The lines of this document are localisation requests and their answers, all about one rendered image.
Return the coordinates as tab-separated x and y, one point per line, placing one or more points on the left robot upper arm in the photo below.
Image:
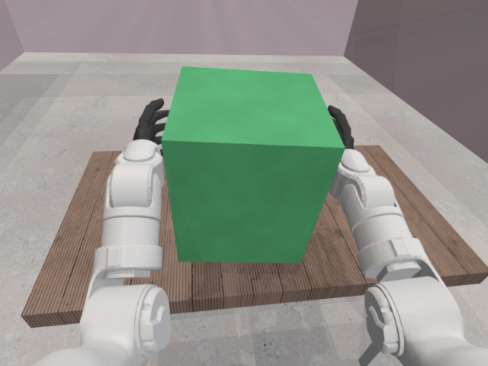
121	326

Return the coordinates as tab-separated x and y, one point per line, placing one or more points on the left robot forearm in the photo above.
132	212

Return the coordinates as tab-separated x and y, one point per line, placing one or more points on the right robot upper arm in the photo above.
416	320

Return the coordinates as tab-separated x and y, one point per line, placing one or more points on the right robot forearm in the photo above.
387	250

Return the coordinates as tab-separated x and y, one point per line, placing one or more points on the right robot hand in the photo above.
342	127

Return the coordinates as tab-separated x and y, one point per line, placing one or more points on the left robot hand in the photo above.
147	129

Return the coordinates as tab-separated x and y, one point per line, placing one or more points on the table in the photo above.
329	267

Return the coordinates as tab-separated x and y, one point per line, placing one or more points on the carton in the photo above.
249	160

